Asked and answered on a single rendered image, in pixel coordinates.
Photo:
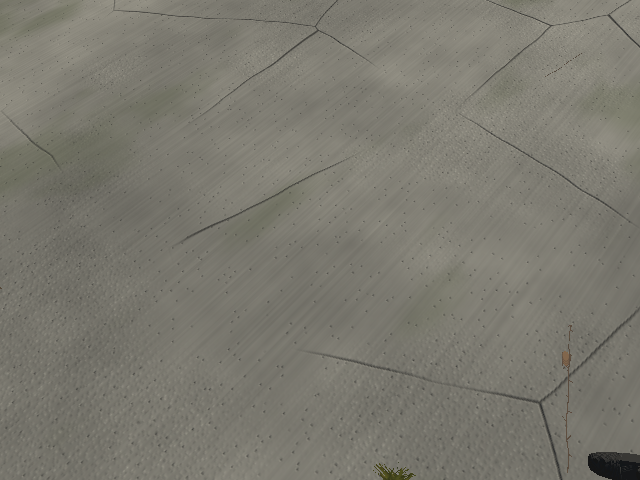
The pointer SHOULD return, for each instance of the right robot hand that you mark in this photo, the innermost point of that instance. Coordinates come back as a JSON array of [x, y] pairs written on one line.
[[615, 466]]

